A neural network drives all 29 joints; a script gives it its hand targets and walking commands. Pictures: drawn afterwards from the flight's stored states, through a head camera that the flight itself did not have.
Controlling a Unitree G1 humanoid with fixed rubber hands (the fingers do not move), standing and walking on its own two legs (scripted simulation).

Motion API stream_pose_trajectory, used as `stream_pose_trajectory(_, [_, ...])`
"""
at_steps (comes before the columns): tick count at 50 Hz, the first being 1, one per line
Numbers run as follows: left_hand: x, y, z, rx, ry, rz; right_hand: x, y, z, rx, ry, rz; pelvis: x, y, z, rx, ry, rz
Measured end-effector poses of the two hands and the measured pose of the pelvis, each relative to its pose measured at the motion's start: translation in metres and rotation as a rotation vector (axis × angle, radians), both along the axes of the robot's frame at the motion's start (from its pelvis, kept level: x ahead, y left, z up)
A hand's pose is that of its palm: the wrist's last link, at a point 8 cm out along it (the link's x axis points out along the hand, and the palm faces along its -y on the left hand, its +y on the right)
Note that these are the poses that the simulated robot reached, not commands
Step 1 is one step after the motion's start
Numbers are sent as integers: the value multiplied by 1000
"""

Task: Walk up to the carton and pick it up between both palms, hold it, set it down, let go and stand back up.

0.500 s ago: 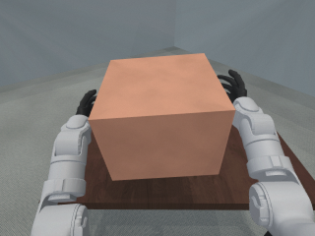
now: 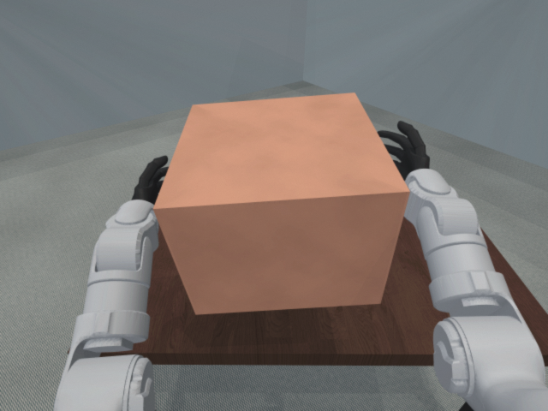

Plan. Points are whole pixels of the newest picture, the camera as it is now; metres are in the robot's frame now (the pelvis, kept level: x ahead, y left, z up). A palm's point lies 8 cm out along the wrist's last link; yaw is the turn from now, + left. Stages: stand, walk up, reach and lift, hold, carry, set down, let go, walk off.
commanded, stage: hold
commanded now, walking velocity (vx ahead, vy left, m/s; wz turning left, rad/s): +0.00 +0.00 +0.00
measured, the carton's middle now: (279, 197) +0.43 +0.01 +0.15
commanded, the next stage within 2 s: set down in 0.44 s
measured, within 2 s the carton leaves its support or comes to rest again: neither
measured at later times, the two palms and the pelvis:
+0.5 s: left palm (147, 206) +0.35 +0.21 +0.19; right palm (412, 174) +0.38 -0.18 +0.23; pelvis +0.00 +0.00 +0.00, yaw +0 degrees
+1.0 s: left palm (152, 200) +0.38 +0.21 +0.18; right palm (398, 176) +0.41 -0.17 +0.20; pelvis +0.01 +0.00 +0.00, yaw +0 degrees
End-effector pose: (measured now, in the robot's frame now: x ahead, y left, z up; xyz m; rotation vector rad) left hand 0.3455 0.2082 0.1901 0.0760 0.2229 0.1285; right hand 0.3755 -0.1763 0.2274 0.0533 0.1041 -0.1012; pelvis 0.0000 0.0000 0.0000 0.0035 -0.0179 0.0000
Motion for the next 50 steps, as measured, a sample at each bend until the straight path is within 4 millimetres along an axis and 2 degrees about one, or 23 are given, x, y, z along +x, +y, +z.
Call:
stream_pose_trajectory(26, [1, 0, 0, -2, -9, 1, 1, 1, 2, -1, -11, 0, -1, 0, 0, 0, -7, 0])
stream_pose_trajectory(36, [11, 3, 21, -27, -116, 12, 10, 1, 22, -40, -128, 12, 2, -1, 1, 1, -7, 0])
stream_pose_trajectory(50, [37, 6, -15, -5, -59, 5, 34, 4, -23, -81, -116, 8, 12, -2, 2, 3, -8, 1])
